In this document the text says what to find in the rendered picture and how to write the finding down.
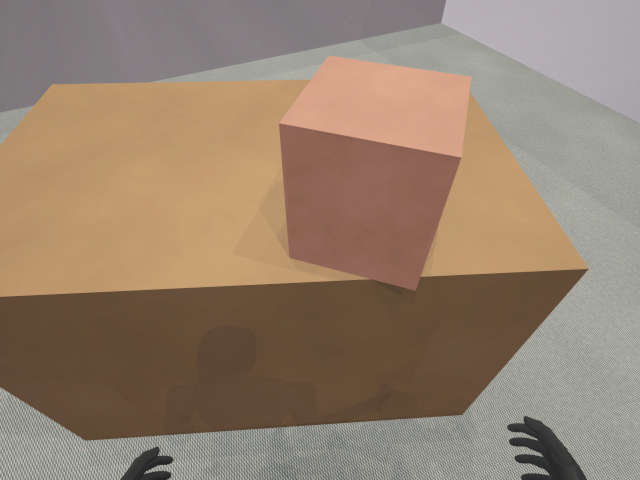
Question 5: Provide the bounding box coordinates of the carton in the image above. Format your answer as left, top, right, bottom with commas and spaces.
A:
279, 56, 471, 291

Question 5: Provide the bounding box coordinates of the pedestal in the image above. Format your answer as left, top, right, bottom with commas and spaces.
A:
0, 80, 589, 441

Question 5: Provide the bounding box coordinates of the robot right hand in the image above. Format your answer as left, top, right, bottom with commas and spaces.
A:
507, 416, 587, 480

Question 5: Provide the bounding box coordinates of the robot left hand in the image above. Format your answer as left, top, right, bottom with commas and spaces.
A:
120, 447, 173, 480

